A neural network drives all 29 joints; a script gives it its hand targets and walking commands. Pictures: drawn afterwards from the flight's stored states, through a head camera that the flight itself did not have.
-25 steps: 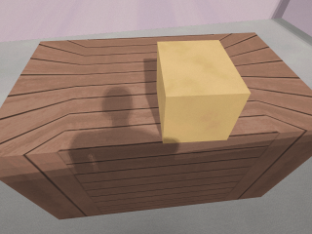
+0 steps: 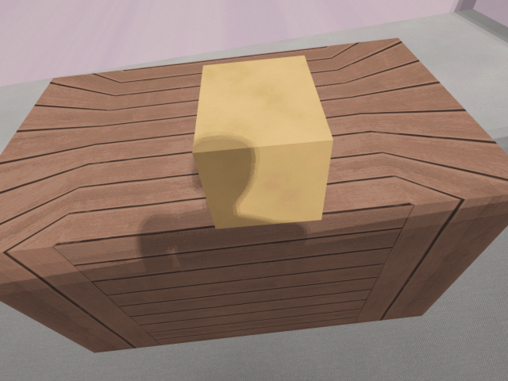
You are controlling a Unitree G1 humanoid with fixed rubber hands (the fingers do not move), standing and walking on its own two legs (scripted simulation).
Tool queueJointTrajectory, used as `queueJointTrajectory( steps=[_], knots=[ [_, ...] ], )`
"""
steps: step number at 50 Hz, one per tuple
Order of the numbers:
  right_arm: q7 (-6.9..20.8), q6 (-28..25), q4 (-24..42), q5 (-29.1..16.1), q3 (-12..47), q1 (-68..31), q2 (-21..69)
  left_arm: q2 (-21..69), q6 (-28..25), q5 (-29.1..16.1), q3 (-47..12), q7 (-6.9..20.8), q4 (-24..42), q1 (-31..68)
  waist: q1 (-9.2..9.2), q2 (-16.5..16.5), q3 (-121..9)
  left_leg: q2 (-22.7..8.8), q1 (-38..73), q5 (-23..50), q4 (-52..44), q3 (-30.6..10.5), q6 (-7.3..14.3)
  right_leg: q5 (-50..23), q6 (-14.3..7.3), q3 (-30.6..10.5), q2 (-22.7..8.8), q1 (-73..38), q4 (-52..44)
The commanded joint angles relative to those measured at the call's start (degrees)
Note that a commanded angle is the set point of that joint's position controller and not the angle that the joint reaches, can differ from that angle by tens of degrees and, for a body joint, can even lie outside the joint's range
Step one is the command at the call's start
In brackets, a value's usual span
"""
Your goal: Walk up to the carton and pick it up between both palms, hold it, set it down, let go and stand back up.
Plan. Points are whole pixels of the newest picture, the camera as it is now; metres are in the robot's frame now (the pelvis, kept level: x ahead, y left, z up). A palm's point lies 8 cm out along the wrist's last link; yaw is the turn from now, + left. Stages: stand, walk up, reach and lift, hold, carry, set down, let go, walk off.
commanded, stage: walk up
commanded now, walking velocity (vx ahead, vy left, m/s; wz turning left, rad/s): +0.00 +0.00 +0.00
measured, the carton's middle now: (260, 140) +0.55 +0.00 +0.06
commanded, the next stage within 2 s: none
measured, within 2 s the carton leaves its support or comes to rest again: neither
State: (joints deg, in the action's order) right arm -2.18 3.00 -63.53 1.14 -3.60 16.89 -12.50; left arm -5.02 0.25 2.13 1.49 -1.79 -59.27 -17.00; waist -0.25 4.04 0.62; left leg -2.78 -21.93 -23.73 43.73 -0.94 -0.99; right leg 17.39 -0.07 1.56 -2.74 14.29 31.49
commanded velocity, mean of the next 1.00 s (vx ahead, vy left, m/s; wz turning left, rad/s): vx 0.09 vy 0.03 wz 0.00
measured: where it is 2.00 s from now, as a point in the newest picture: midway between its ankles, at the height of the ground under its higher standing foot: outside the picture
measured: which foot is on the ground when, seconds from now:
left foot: up 0.00-0.24, down 0.26-0.44, up 0.46-0.76, down 0.78-1.00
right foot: down 0.00-0.80, up 0.82-1.00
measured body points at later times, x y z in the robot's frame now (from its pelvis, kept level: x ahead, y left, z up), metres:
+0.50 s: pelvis +0.01 -0.02 +0.00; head +0.00 -0.02 +0.45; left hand -0.03 +0.20 -0.15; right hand +0.01 -0.24 -0.16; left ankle -0.05 +0.08 -0.71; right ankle -0.01 -0.11 -0.74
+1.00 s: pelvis +0.09 +0.12 +0.01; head +0.12 +0.17 +0.46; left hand +0.06 +0.32 -0.17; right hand +0.12 -0.11 -0.12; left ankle +0.10 +0.19 -0.74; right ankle +0.02 -0.05 -0.68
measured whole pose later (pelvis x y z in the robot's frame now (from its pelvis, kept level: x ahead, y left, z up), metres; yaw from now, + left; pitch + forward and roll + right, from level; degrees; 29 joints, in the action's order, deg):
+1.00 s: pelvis +0.09 +0.12 +0.01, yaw +2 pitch +0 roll -3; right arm -2.5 -2.3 -60.6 0.2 -0.2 14.9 -6.0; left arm -8.9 1.1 0.7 1.9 -1.6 -64.3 -16.6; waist 1.3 -4.0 3.7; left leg -2.3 -12.1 -12.4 24.4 6.3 2.9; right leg 27.6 0.5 1.7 -1.8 14.2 45.4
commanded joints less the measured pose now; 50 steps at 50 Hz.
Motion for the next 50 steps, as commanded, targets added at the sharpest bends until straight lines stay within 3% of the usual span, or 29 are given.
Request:
queueJointTrajectory(
  steps=[1,4,9,11,13,14,15,18,19,20,21,22,25,27,28,29,30,33,35,36,37,38,39,40,41,42,43,46,50],
  knots=[
    [1.1,-0.3,-1.4,0.1,0.9,8.5,0.6,-7.3,-2.0,-0.8,0.4,-0.1,3.3,0.2,-2.84,-19.1,5.1,0.1,-2.5,3.0,6.4,1.1,1.1,-23.9,-1.6,-5.7,-7.8,-0.4,-15.4],
    [0.1,-1.0,0.4,-0.2,1.0,3.3,0.5,-3.2,-3.2,-1.4,-1.3,-0.2,-0.4,-5.1,-1.27,-19.2,2.1,1.5,0.9,0.9,-0.7,1.8,0.9,-38.4,-5.2,-5.9,-7.5,-5.8,-12.2],
    [-1.0,-2.2,-0.3,-1.9,2.1,2.8,1.7,-7.4,-2.2,-0.5,-0.2,-1.5,-0.7,-4.6,-0.36,-13.3,-1.6,1.9,5.4,3.5,-19.3,2.2,1.3,-35.3,-9.9,-9.7,-9.8,-13.6,-9.4],
    [-1.3,-3.2,-2.8,-1.6,2.7,6.8,2.8,-7.8,-1.9,-1.7,0.2,-1.2,-0.4,-3.0,-1.63,-8.1,-4.6,-0.9,16.5,22.5,-27.7,0.3,1.5,-35.7,-7.7,-8.5,-8.3,-10.0,-6.7],
    [-1.3,-3.8,-2.9,-0.4,2.4,7.0,0.0,-5.6,-2.2,-2.7,-0.1,-0.6,-0.7,-5.9,1.13,-0.5,-7.1,-6.5,26.4,36.3,-23.1,-5.4,3.3,-20.2,-5.1,-5.5,-4.4,-1.0,-5.5],
    [-0.9,-3.5,-2.9,-0.6,3.0,2.8,0.8,-1.9,-1.8,-3.1,-0.9,-0.6,-1.6,-7.1,2.59,6.9,-2.7,-6.9,18.5,32.5,-23.2,-5.2,5.2,-9.0,-4.1,-3.5,-1.5,-2.5,-11.0],
    [-0.4,-3.3,-2.9,-0.1,3.3,0.5,2.7,-3.0,-1.5,-2.5,-1.0,-0.8,-2.1,-6.0,2.1,10.7,0.5,-5.5,12.9,24.8,-25.2,-5.1,4.9,-9.0,-3.8,-4.3,-2.4,-6.9,-12.1],
    [-0.6,-3.8,-2.2,0.3,4.2,0.8,5.9,-8.7,-1.4,-1.8,0.6,-0.3,-2.5,-3.7,1.21,7.9,3.8,-3.3,16.1,28.1,-26.4,-1.8,3.3,-15.3,-4.1,-5.3,-2.9,-3.4,-10.4],
    [0.2,-2.6,-3.4,-0.5,0.9,3.4,-2.9,-15.1,-1.1,0.2,3.0,-0.5,-1.9,-9.2,4.37,12.4,0.6,1.5,8.7,-7.6,-18.0,3.2,2.6,14.6,-7.1,-10.5,-8.8,-8.8,-10.3],
    [1.1,-1.6,-0.8,0.1,0.4,-1.5,-2.7,-18.8,-0.1,0.2,4.2,-1.0,-4.4,-15.8,6.58,3.9,7.0,3.8,-8.5,-14.8,-7.9,5.3,1.6,34.3,-10.2,-24.3,-16.7,-12.7,-17.8],
    [1.9,-1.1,2.1,1.4,0.4,-4.2,-2.5,-19.7,0.8,-0.2,4.7,-1.8,-6.0,-17.6,6.82,-5.4,11.1,1.5,-14.8,-8.8,6.5,5.0,0.9,43.0,-12.5,-36.8,-26.6,-8.7,-26.4],
    [2.4,-1.1,3.2,1.8,0.6,-4.0,-1.9,-18.2,0.8,0.1,4.4,-1.9,-5.9,-14.9,4.98,-7.0,13.5,-0.5,-14.0,-4.9,11.2,2.7,0.8,40.7,-12.8,-37.9,-28.8,-3.3,-28.9],
    [2.9,-2.5,5.6,1.2,0.7,-5.5,0.3,-12.3,-0.9,0.2,3.6,-0.7,-4.6,-10.4,3.35,-15.0,14.7,-2.5,-12.6,1.2,12.7,0.1,0.1,27.2,-9.7,-28.1,-21.5,2.4,-29.7],
    [3.6,-2.6,4.2,1.1,0.2,-1.1,-0.1,-9.8,-1.4,-0.7,2.9,-0.5,-3.7,-6.3,0.67,-15.6,11.3,-1.6,-9.6,5.3,13.7,1.4,-1.0,19.8,-4.5,-15.8,-15.2,1.5,-27.5],
    [4.3,-3.5,3.9,0.5,1.2,2.2,3.1,-5.5,-1.7,-2.1,1.5,-1.0,-4.3,-4.0,-1.94,-23.4,7.7,-0.6,-0.6,4.8,10.0,4.8,-0.4,16.1,-2.5,-5.4,-7.2,5.0,-26.6],
    [4.0,-2.6,2.7,1.0,0.2,3.0,0.5,-9.9,-2.1,-0.7,2.9,-0.6,-3.1,-5.2,0.04,-16.2,8.9,1.0,-5.1,6.9,11.7,5.3,-1.3,13.8,-3.0,-7.5,-10.7,2.0,-25.0],
    [4.2,-3.4,4.2,0.5,1.0,2.4,2.7,-6.9,-2.2,-1.9,1.8,-0.8,-4.5,-5.0,-1.89,-23.4,6.9,0.2,0.9,7.1,4.6,7.0,-1.1,13.7,-2.2,-1.9,-5.4,5.5,-24.3],
    [3.8,-4.2,6.9,-0.3,0.9,-4.6,0.9,-8.7,-2.4,-0.7,1.9,-0.5,-5.6,-9.5,1.76,-24.2,9.4,0.7,2.8,8.0,-4.2,10.0,-2.5,10.9,-4.0,-1.2,-4.9,5.9,-22.6],
    [3.3,-4.5,8.0,-0.3,0.7,-7.1,0.3,-11.3,-2.5,0.3,2.5,-0.2,-5.9,-11.9,3.34,-21.8,9.9,0.7,2.5,6.5,-9.2,10.7,-2.7,7.2,-5.4,-2.6,-7.7,3.2,-19.2],
    [1.9,-4.7,6.0,-1.6,0.4,-2.8,0.4,-10.4,-1.9,-0.1,1.9,-0.3,-5.2,-8.0,0.51,-17.7,11.3,0.8,6.8,17.0,-19.6,6.8,-0.6,-19.7,-5.3,-1.0,-5.4,1.5,-10.7],
    [0.8,-6.0,4.3,-1.7,0.0,2.1,-1.7,-12.2,-2.1,-0.4,2.8,0.0,-5.6,-9.7,-0.78,-11.9,7.2,1.7,11.1,27.7,-27.2,7.7,-1.3,-26.7,-3.4,0.1,-4.0,-2.7,-4.9],
    [0.4,-7.4,2.0,-1.4,-0.6,8.6,-4.1,-11.1,-2.3,-0.9,2.6,0.3,-5.5,-10.5,-2.0,-6.7,1.2,-3.2,20.1,37.4,-25.6,5.0,-2.1,-13.9,-0.9,0.6,-2.3,-0.6,1.0],
    [0.2,-7.7,0.9,-0.7,-0.5,13.2,-6.1,-6.6,-1.9,-1.2,1.3,0.2,-5.0,-13.4,-2.05,5.0,-2.8,-12.8,26.5,50.0,-24.0,-4.2,-1.9,8.1,1.4,2.0,-0.1,6.0,8.3],
    [0.2,-7.0,2.2,-1.3,1.0,11.2,-4.5,-3.0,-0.4,-1.4,0.2,-0.7,-6.3,-18.3,1.5,9.9,-3.9,-17.5,24.9,51.5,-23.3,-10.6,-2.2,20.5,2.3,1.5,0.8,6.5,11.7],
    [0.2,-5.9,1.5,-2.0,0.7,9.4,-6.5,-3.1,0.9,-3.0,0.6,-0.9,-6.7,-20.5,0.77,18.7,-7.0,-19.4,17.0,32.9,-27.0,-12.5,4.3,18.5,1.2,0.6,-0.8,-0.6,11.0],
    [0.7,-5.3,2.6,-1.2,0.5,4.3,-5.1,-6.2,1.3,-2.7,0.9,-0.8,-5.6,-15.9,0.98,21.1,-3.2,-16.4,13.6,23.5,-30.4,-13.6,5.5,16.2,0.5,0.1,-1.0,0.0,12.4],
    [0.8,-5.4,3.8,-0.7,1.3,1.6,-2.0,-7.6,1.4,-2.0,1.1,-0.4,-5.1,-12.3,0.76,19.4,0.0,-12.8,13.2,26.0,-30.3,-9.5,4.4,14.8,0.0,-1.2,-1.1,1.9,13.3],
    [-0.5,-5.7,3.4,-0.9,3.1,3.9,1.3,-5.2,1.2,-1.3,0.8,0.2,-7.2,-12.5,2.07,14.4,-2.0,-9.6,22.4,63.6,-22.4,0.5,0.3,9.5,0.3,-0.9,0.4,5.3,15.8],
    [-0.7,-6.0,2.4,-1.1,4.0,6.2,2.1,-4.3,2.0,-1.5,0.3,-0.2,-7.2,-8.5,1.72,6.4,-3.2,-9.5,21.0,61.9,-23.2,0.5,3.0,5.9,0.6,-0.7,0.8,2.3,15.6]
  ],
)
